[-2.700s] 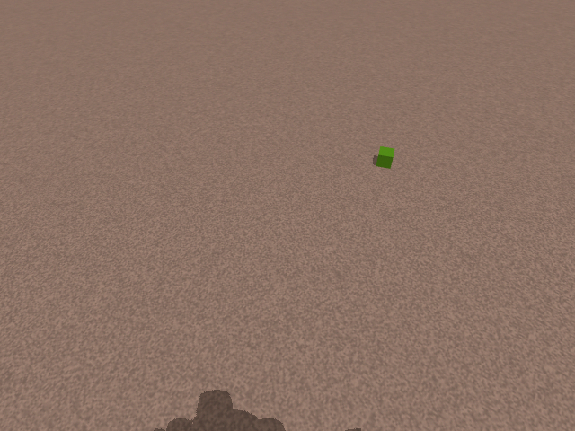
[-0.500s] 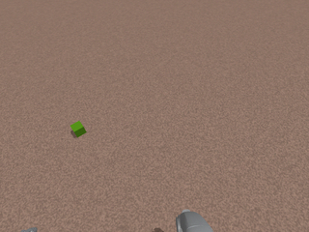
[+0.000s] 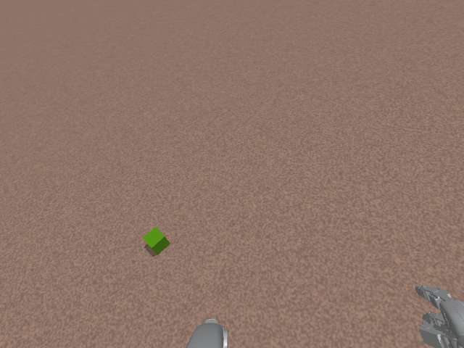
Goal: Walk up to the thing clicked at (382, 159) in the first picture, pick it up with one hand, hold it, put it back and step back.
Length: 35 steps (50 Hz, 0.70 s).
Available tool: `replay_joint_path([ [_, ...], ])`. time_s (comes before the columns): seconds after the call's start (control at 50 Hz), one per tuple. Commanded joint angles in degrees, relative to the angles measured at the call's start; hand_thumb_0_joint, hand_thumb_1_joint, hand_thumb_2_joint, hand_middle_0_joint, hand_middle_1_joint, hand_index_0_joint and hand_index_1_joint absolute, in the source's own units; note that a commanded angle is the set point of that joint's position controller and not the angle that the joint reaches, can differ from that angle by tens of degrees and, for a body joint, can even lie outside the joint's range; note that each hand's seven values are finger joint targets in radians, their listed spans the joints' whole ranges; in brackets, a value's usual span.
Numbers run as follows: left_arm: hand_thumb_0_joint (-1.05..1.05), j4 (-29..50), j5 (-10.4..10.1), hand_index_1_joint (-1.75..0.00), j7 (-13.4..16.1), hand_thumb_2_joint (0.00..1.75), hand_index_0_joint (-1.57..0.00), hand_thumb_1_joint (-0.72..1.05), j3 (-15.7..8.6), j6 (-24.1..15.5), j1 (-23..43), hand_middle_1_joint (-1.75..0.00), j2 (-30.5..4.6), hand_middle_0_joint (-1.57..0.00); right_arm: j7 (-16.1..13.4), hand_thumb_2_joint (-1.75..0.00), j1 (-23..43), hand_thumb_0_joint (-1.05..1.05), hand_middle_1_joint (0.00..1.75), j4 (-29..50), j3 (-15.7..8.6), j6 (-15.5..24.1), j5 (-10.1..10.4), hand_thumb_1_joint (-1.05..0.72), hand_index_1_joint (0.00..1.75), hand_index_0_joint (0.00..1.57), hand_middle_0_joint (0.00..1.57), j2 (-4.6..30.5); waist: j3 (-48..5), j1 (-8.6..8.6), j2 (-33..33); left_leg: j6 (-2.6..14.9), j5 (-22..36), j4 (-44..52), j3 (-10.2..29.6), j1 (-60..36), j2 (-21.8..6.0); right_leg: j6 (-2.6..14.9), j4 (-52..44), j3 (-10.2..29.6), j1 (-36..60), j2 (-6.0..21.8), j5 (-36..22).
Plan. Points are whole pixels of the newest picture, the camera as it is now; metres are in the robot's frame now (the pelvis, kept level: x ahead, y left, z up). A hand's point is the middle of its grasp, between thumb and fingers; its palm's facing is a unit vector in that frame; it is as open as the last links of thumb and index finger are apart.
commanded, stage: walk up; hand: left
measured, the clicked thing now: (156, 240) +0.68 +0.53 -0.70
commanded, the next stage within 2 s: none
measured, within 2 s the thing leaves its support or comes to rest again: neither
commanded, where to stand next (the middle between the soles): +0.25 +0.66 m, yaw -46 degrees
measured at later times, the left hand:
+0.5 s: hand (46, 299) +0.26 +0.48 -0.12, palm faces -0.26 -0.77 -0.58, open 7.4 cm
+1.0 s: hand out of the picture +0.34 +0.73 -0.13, palm faces -0.38 -0.72 -0.58, open 7.4 cm
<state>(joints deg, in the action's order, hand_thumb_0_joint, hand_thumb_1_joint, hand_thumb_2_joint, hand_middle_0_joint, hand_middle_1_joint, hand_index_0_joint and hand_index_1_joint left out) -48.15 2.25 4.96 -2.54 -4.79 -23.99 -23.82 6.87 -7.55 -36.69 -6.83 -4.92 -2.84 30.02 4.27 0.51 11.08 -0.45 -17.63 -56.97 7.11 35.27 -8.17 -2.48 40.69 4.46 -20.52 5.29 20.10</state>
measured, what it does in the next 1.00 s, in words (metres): steps to the left, turning right: left foot, then right foot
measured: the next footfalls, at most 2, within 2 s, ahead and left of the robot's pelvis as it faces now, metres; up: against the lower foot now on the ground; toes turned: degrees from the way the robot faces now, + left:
left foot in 0.06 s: +0.13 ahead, +0.21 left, +0.00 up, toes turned -1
right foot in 0.42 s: +0.17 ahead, +0.07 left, +0.00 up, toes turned -19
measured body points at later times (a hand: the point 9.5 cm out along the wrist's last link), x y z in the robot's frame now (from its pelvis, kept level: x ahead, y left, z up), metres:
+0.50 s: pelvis +0.09 +0.21 -0.01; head +0.14 +0.17 +0.43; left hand +0.27 +0.52 -0.08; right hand +0.07 -0.12 -0.14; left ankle +0.10 +0.26 -0.66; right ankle +0.14 +0.09 -0.71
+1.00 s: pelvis +0.12 +0.48 -0.01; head +0.17 +0.44 +0.43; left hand +0.35 +0.77 -0.10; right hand +0.05 +0.17 -0.13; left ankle +0.18 +0.56 -0.71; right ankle +0.11 +0.36 -0.64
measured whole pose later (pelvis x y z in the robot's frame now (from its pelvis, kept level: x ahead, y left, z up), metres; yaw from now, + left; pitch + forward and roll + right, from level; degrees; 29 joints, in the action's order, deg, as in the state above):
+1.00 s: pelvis +0.12 +0.48 -0.01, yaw -25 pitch -1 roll -2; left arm -48.4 -0.7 6.8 -5.1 -2.0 -16.3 -27.0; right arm 2.9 -15.6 -38.7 -4.5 -5.4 -4.3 21.9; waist 8.6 -4.1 3.4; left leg 1.5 -26.5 -52.5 -3.2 25.4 -3.6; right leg 2.2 71.0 -2.8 -37.4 -2.4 27.2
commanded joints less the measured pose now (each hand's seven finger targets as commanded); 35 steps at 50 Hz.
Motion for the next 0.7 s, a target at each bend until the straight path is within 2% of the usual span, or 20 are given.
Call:
replay_joint_path([
  [0.0,0.0,6.1,0.1,-0.3,2.6,0.9,-0.2,0.9,-7.7,-1.4,4.9,-0.3,-23.8,-0.2,-0.4,-0.9,-2.6,0.0,0.3,4.2,-3.3,1.6,-0.3,-0.9,0.3,0.2,0.2,7.1,-7.0,-4.5,-23.0,1.63,-7.3,6.8,-3.8,-8.4,2.1,13.83,-5.9,10.2,-3.4,8.0,-11.0],
  [0.02,0.0,7.0,-0.2,-0.3,2.6,0.9,-0.2,0.9,-7.4,-1.2,9.1,-0.3,-23.2,-0.2,-0.6,-0.9,-9.2,0.0,0.3,2.3,-4.0,1.9,-0.7,-0.9,0.3,0.2,0.2,7.2,-8.3,-9.72,-20.9,2.83,-3.5,13.6,-4.1,-19.0,2.5,11.77,1.0,8.4,-10.4,7.6,-13.1],
  [0.04,0.0,7.7,0.1,-0.3,2.8,0.9,-0.2,0.9,-5.5,-0.8,10.3,-0.3,-17.8,-0.2,-1.3,-0.9,-18.2,0.0,0.3,-1.0,-5.2,2.6,-1.5,-0.9,0.3,0.2,0.2,9.5,-10.3,-14.68,-10.0,3.65,-6.3,21.0,-1.0,-32.2,3.7,7.55,18.2,1.6,-19.8,2.3,-12.3],
  [0.06,0.0,7.8,0.1,-0.3,3.1,0.9,-0.2,0.9,-2.7,-0.3,6.0,-0.3,-8.9,-0.2,-2.1,-0.9,-18.2,0.0,0.3,-1.1,-5.8,3.3,-1.4,-0.9,0.3,0.2,0.2,14.2,-8.2,-12.79,14.6,2.06,-5.9,32.0,16.4,-32.8,-10.2,5.57,34.2,-5.9,-31.5,-7.9,19.4],
  [0.08,0.0,6.8,-0.6,-0.3,3.9,0.9,-0.2,0.9,-3.6,0.3,0.6,-0.3,-11.4,-0.2,-2.9,-0.9,-10.1,0.0,0.3,1.6,-6.7,4.4,-1.3,-0.9,0.3,0.2,0.2,16.6,-6.4,-6.71,11.7,5.45,-9.8,38.9,25.1,-28.1,-14.3,6.82,37.2,-1.5,-35.2,-7.8,15.5],
  [0.1,0.0,5.0,-0.6,-0.3,4.3,0.9,-0.2,0.9,-3.8,0.3,1.1,-0.3,-14.2,-0.2,-3.0,-0.9,-5.4,0.0,0.3,1.5,-7.0,4.0,0.3,-0.9,0.3,0.2,0.2,19.2,-5.6,-5.35,13.0,9.21,-20.2,43.9,30.2,-22.6,-15.7,8.73,40.5,0.1,-31.7,-3.6,12.4],
  [0.14,0.0,2.3,-2.2,-0.3,2.9,0.9,-0.2,0.9,-5.2,0.2,3.8,-0.3,-18.3,-0.2,-3.3,-0.9,-2.1,0.0,0.3,2.3,-5.0,4.1,-0.5,-0.9,0.3,0.2,0.2,11.7,0.4,-5.18,2.9,5.85,-14.8,38.7,13.8,-15.6,-8.5,6.47,34.7,-0.3,-27.0,-1.2,4.6],
  [0.16,0.0,-0.5,-2.7,-0.3,2.6,0.9,-0.2,0.9,-5.4,0.7,0.4,-0.3,-18.2,-0.2,-3.4,-0.9,-2.0,0.0,0.3,2.2,-4.0,4.0,-1.1,-0.9,0.3,0.2,0.2,9.4,-0.6,-4.18,3.2,4.08,-5.1,35.1,7.2,-16.8,-5.7,6.26,32.1,-1.3,-24.7,-2.0,2.5],
  [0.26,0.0,0.2,-3.2,-0.3,2.1,0.9,-0.2,0.9,-4.5,1.5,-1.7,-0.3,-14.3,-0.2,-4.0,-0.9,-6.4,0.0,0.3,2.6,-3.0,4.0,-1.8,-0.9,0.3,0.2,0.2,5.2,-6.8,-4.91,2.1,6.68,29.7,26.8,-3.2,-28.5,-4.5,3.95,19.2,-6.8,-19.0,-2.8,2.2],
  [0.32,0.0,1.6,-3.1,-0.3,2.1,0.9,-0.2,0.9,-4.6,1.7,-2.1,-0.3,-12.7,-0.2,-4.3,-0.9,-6.3,0.0,0.3,4.3,-2.9,3.2,-2.0,-0.9,0.3,0.2,0.2,4.1,-6.6,-4.5,1.9,5.85,34.9,23.0,-6.4,-25.6,-5.0,4.8,9.0,-10.1,-11.9,-2.6,-4.1],
  [0.34,0.0,1.3,-3.2,-0.3,2.2,0.9,-0.2,0.9,-4.8,1.7,-4.2,-0.3,-12.7,-0.2,-4.3,-0.9,-4.9,0.0,0.3,5.5,-2.8,2.7,-2.1,-0.9,0.3,0.2,0.2,3.9,-6.5,-3.27,1.3,4.56,36.1,20.3,-8.0,-22.2,-4.0,5.58,5.8,-10.2,-7.0,-2.9,-6.1],
  [0.38,0.0,-1.3,-2.8,-0.3,2.9,0.9,-0.2,0.9,-6.2,1.5,-15.6,-0.3,-13.8,-0.2,-4.3,-0.9,1.3,0.0,0.3,9.0,-2.7,2.4,-1.8,-0.9,0.3,0.2,0.2,3.9,-9.6,3.9,-4.1,-0.11,38.8,6.1,-14.1,-10.7,0.2,7.65,-7.9,-11.8,13.6,-4.7,-17.1],
  [0.4,0.0,-1.5,-2.2,-0.3,3.5,0.9,-0.2,0.9,-7.5,1.4,-18.8,-0.3,-16.4,-0.2,-4.1,-0.9,0.4,0.0,0.3,9.3,-2.0,2.5,-1.1,-0.9,0.3,0.2,0.2,2.1,-10.5,7.04,-11.0,-2.49,25.7,-4.0,-13.7,0.8,3.5,10.41,-11.1,-4.6,24.8,-1.9,-20.4],
  [0.42,0.0,0.5,-1.3,-0.3,4.3,0.9,-0.2,0.9,-8.7,1.4,-17.6,-0.3,-19.6,-0.2,-4.2,-0.9,-3.3,0.0,0.3,9.4,-1.4,2.4,-0.7,-0.9,0.3,0.2,0.2,0.3,-11.7,6.21,-22.9,-4.85,-16.4,-18.4,-8.9,15.7,7.7,18.23,-10.8,17.5,32.2,13.7,-28.3],
  [0.44,0.0,4.5,-1.3,-0.3,4.6,0.9,-0.2,0.9,-8.2,1.7,-10.4,-0.3,-18.7,-0.2,-4.8,-0.9,-8.8,0.0,0.3,8.1,-2.3,1.2,-1.0,-0.9,0.3,0.2,0.2,3.8,-13.0,1.31,-13.8,-5.75,-16.9,-26.0,2.2,13.7,3.0,22.77,-11.4,27.3,24.9,22.0,-20.8],
  [0.46,0.0,7.3,-1.9,-0.3,5.2,0.9,-0.2,0.9,-8.4,1.4,-3.6,-0.3,-20.9,-0.2,-5.4,-0.9,-9.3,0.0,0.3,8.7,-3.7,0.3,-1.0,-0.9,0.3,0.2,0.2,6.4,-11.0,-0.38,-14.7,-6.64,-17.7,-35.2,4.6,14.6,3.3,27.47,-14.8,35.0,18.4,27.1,-18.3],
  [0.48,0.0,9.1,-2.4,-0.3,5.9,0.9,-0.2,0.9,-8.1,0.7,2.5,-0.3,-20.7,-0.2,-5.5,-0.9,-7.3,0.0,0.3,8.3,-4.3,-0.2,-0.9,-0.9,0.3,0.2,0.2,8.3,-8.8,-1.57,-11.5,-5.51,-15.7,-39.0,7.5,15.3,0.9,28.09,-16.5,35.1,13.0,27.7,-14.1],
  [0.56,0.0,10.0,-0.4,-0.3,4.6,0.9,-0.2,0.9,-7.5,0.3,8.9,-0.3,-19.6,-0.2,-2.7,-0.9,-7.4,0.0,0.3,5.9,-4.2,-0.7,-1.0,-0.9,0.3,0.2,0.2,7.3,-2.3,-5.04,-13.2,0.27,-3.2,-28.4,1.2,-2.5,2.3,14.82,-14.8,11.4,-13.4,9.8,6.5],
  [0.62,0.0,8.5,1.0,-0.3,3.0,0.9,-0.2,0.9,-8.5,0.5,6.7,-0.3,-21.8,-0.2,-1.5,-0.9,-7.3,0.0,0.3,5.7,-3.7,-1.0,-1.2,-0.9,0.3,0.2,0.2,5.6,-2.0,-3.37,-19.6,0.9,-3.8,-16.3,-3.8,-2.0,2.6,11.89,-12.6,7.1,-12.4,3.9,12.9],
  [0.68,0.0,8.0,1.6,-0.3,2.5,0.9,-0.2,0.9,-9.6,0.6,4.0,-0.3,-24.2,-0.2,-1.6,-0.9,-5.0,0.0,0.3,6.5,-3.6,-1.0,-1.0,-0.9,0.3,0.2,0.2,5.4,-3.4,-0.65,-24.1,1.18,-12.3,-5.7,-6.3,-3.0,2.5,12.9,-10.9,9.8,-9.0,4.8,11.7],
])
